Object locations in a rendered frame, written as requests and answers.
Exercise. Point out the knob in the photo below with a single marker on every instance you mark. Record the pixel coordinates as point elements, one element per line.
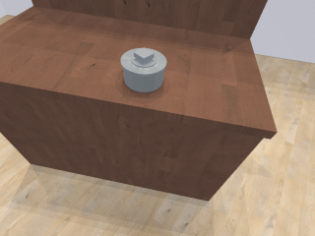
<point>144,55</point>

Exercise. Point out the pot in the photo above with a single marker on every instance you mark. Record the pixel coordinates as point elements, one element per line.
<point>143,83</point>

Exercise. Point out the table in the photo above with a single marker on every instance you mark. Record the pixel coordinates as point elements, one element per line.
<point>64,103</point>

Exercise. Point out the lid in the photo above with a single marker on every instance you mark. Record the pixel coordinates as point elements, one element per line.
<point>136,67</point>

